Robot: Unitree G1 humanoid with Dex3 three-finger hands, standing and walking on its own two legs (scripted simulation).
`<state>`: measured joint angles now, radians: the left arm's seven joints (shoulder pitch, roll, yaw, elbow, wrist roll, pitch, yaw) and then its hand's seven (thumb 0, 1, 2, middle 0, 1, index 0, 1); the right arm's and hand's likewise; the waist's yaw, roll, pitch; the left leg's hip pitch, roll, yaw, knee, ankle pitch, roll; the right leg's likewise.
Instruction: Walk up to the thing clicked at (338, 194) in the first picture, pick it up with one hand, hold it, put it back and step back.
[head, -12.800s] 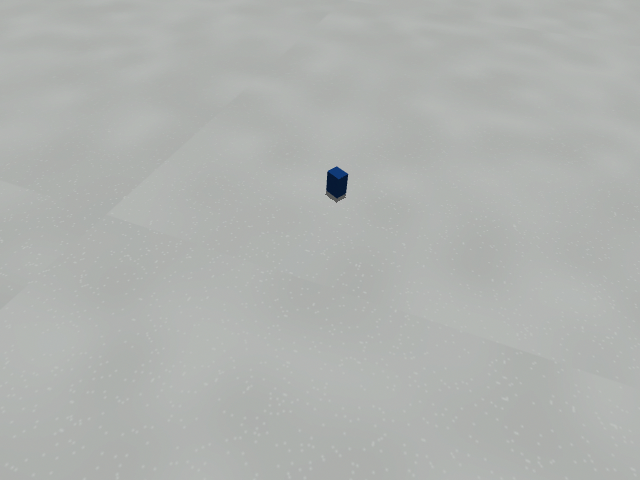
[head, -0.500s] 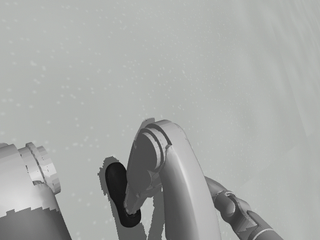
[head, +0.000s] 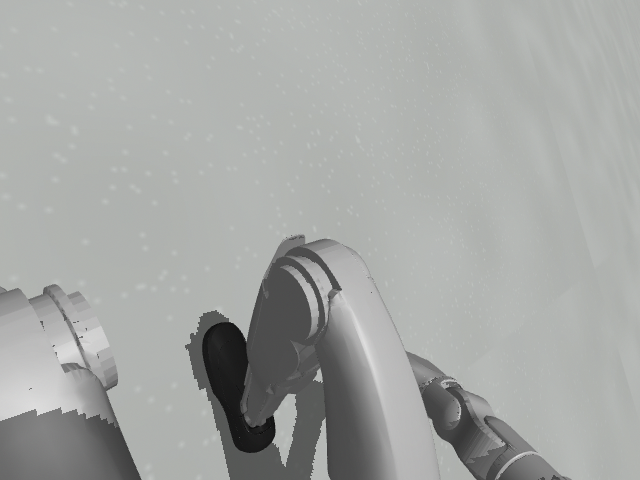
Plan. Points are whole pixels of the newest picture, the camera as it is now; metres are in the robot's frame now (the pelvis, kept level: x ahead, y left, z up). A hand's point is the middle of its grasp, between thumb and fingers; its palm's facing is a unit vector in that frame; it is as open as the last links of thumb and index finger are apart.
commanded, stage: close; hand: left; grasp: from the side
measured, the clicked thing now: out of the picture +0.45 +0.34 -0.22
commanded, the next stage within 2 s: settle in 1.16 s
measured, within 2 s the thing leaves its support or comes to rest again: leaves its support in 1.66 s
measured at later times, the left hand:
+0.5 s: hand out of the picture +0.42 +0.33 -0.19, palm faces +0.51 -0.86 -0.01, open 11.3 cm
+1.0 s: hand out of the picture +0.42 +0.33 -0.19, palm faces +0.51 -0.86 -0.01, open 11.1 cm
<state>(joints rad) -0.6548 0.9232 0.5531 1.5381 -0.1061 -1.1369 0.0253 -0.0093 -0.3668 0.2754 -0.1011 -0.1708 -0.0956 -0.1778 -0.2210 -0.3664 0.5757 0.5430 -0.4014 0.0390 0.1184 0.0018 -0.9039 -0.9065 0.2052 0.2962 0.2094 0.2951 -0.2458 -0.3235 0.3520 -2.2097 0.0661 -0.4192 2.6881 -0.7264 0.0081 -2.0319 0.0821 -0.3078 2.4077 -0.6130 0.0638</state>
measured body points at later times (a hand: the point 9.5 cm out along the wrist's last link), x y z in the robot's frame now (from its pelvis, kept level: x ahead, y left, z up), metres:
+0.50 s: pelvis +0.00 +0.00 +0.00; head +0.23 +0.21 +0.32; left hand +0.38 +0.38 -0.19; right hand +0.18 -0.23 -0.02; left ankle +0.08 +0.12 -0.25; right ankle +0.14 -0.11 -0.25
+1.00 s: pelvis +0.00 +0.00 +0.00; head +0.23 +0.21 +0.32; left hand +0.38 +0.37 -0.19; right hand +0.19 -0.23 -0.02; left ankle +0.08 +0.12 -0.25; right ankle +0.14 -0.11 -0.25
